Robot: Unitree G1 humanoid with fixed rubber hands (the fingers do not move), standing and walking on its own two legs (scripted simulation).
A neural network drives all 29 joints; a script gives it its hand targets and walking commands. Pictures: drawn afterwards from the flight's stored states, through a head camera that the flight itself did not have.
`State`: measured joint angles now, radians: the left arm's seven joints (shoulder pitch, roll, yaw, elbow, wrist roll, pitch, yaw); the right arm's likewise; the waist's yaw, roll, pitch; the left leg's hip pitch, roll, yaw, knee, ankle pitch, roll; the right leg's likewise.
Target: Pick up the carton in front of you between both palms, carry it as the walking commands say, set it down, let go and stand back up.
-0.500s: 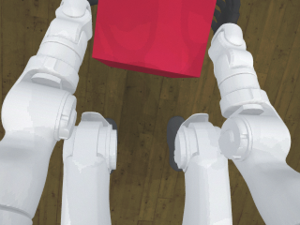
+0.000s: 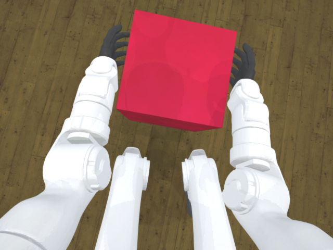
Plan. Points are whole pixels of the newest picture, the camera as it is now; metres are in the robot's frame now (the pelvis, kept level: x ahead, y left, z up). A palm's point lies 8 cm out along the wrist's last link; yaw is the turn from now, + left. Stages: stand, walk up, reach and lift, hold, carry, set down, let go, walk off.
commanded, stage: reach and lift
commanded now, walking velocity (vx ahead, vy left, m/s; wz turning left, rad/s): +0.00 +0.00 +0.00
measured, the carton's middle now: (171, 85) +0.48 +0.00 -0.14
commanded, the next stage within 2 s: none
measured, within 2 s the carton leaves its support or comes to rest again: neither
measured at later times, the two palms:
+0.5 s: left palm (83, 43) +0.46 +0.15 +0.08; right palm (286, 62) +0.45 -0.15 +0.09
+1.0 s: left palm out of the picture +0.42 +0.15 +0.23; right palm out of the picture +0.42 -0.15 +0.24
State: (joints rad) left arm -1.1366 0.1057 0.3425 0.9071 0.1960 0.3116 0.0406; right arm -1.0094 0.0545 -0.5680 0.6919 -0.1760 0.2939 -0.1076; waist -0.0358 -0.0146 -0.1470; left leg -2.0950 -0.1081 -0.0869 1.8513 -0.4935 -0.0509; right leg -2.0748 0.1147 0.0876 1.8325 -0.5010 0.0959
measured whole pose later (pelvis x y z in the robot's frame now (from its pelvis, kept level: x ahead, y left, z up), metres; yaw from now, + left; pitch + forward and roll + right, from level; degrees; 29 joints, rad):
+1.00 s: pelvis +0.10 -0.01 +0.26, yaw +1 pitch +16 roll +0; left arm -0.36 -0.10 0.27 0.59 0.18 0.33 0.05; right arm -0.35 0.16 -0.33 0.55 -0.19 0.30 -0.07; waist -0.01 -0.01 -0.19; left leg -0.76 -0.07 -0.13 0.84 -0.37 -0.02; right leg -0.76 0.07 0.14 0.84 -0.37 0.03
